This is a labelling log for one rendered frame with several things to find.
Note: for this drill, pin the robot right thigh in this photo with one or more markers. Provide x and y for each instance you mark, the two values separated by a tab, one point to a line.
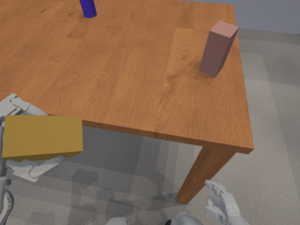
185	220

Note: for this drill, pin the table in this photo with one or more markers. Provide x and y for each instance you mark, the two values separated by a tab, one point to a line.
133	68

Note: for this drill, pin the robot right forearm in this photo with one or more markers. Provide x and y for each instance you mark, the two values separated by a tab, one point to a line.
236	220

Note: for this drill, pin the left robot hand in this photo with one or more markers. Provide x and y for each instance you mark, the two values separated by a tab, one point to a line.
27	169

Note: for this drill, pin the robot left forearm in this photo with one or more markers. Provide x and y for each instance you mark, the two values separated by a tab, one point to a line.
6	199

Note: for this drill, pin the right robot hand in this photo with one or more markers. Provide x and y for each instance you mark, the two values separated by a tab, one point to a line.
223	208

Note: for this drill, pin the sponge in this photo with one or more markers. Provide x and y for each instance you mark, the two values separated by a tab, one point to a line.
42	137

